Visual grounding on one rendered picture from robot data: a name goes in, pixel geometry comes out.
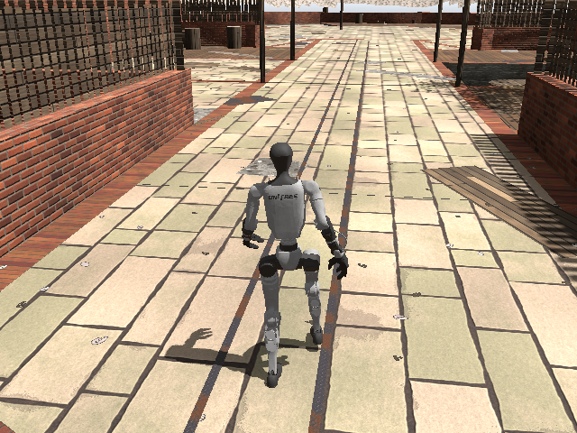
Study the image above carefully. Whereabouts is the robot torso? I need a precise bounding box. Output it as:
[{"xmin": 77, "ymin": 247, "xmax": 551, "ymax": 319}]
[{"xmin": 263, "ymin": 176, "xmax": 306, "ymax": 271}]

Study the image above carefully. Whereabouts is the robot right upper arm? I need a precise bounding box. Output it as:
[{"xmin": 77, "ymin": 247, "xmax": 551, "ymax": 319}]
[{"xmin": 302, "ymin": 180, "xmax": 329, "ymax": 231}]

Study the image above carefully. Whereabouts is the right robot thigh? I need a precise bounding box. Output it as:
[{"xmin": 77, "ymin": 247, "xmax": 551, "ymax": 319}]
[{"xmin": 301, "ymin": 249, "xmax": 320, "ymax": 297}]

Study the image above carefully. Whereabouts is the robot left upper arm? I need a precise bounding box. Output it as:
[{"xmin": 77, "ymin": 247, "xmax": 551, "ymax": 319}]
[{"xmin": 244, "ymin": 182, "xmax": 265, "ymax": 231}]

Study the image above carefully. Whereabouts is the robot right forearm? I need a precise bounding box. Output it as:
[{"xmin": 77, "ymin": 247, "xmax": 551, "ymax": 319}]
[{"xmin": 321, "ymin": 216, "xmax": 344, "ymax": 258}]

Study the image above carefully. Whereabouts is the robot left forearm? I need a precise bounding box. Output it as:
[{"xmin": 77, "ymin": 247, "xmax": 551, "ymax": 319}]
[{"xmin": 242, "ymin": 218, "xmax": 254, "ymax": 241}]

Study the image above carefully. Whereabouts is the robot right hand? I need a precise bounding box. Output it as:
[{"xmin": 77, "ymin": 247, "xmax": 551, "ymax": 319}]
[{"xmin": 328, "ymin": 253, "xmax": 349, "ymax": 280}]

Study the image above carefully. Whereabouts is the robot left hand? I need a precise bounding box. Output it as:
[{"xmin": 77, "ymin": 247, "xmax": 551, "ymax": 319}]
[{"xmin": 243, "ymin": 234, "xmax": 264, "ymax": 249}]

